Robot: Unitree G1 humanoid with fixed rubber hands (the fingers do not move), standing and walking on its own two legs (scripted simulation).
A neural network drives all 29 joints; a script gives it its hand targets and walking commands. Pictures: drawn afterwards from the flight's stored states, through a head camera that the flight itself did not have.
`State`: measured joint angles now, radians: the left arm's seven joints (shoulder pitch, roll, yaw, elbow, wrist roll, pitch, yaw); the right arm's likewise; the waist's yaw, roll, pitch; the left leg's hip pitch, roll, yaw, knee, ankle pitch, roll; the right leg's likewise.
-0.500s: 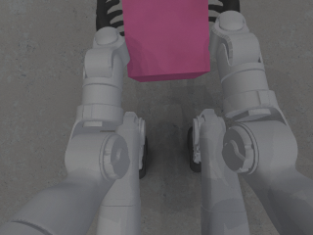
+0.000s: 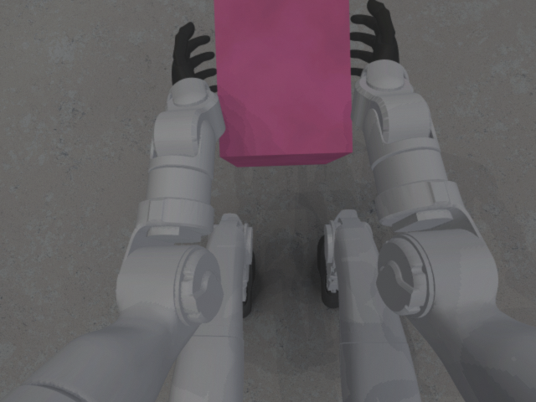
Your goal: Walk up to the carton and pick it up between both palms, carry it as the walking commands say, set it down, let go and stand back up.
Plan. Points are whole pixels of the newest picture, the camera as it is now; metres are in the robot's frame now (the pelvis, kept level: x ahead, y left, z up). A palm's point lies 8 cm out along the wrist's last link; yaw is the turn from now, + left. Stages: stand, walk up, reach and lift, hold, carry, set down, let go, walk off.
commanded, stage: reach and lift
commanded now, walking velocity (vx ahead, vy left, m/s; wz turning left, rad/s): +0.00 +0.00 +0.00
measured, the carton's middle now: (281, 96) +0.51 +0.02 -0.09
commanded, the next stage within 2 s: none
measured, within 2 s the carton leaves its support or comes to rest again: neither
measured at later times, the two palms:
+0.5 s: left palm (166, 72) +0.46 +0.13 +0.07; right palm (399, 50) +0.48 -0.10 +0.07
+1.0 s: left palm out of the picture +0.46 +0.12 +0.21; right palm out of the picture +0.46 -0.12 +0.22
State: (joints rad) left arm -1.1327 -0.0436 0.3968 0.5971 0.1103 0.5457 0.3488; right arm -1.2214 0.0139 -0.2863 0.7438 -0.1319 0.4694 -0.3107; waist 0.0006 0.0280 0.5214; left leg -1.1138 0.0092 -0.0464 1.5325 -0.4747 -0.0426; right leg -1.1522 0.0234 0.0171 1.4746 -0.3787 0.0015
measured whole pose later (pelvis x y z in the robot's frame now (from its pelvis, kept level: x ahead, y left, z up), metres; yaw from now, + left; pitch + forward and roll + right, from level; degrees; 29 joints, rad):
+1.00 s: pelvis +0.08 +0.00 +0.14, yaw +1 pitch +2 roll +0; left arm -0.81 -0.18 0.56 0.83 0.35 0.54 0.19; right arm -0.80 0.20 -0.51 0.75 -0.40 0.55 -0.23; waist 0.00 0.05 -0.06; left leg -0.59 0.01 -0.06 0.90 -0.35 -0.04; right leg -0.62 0.02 0.02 0.85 -0.28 0.00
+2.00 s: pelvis +0.11 +0.00 +0.17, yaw +1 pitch -4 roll +0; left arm -0.57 -0.17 0.40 0.65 0.35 0.73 0.10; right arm -0.59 0.23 -0.37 0.69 -0.33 0.68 -0.21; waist 0.00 0.03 -0.12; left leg -0.30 0.01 -0.06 0.68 -0.30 -0.04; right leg -0.34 0.02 0.02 0.65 -0.24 0.00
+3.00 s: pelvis +0.10 -0.01 +0.17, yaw +1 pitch -5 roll +0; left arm -0.55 -0.17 0.39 0.68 0.35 0.73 0.14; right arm -0.57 0.24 -0.36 0.69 -0.34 0.70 -0.21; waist 0.00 0.02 -0.12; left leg -0.30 0.01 -0.06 0.68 -0.29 -0.04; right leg -0.34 0.02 0.02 0.65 -0.23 0.00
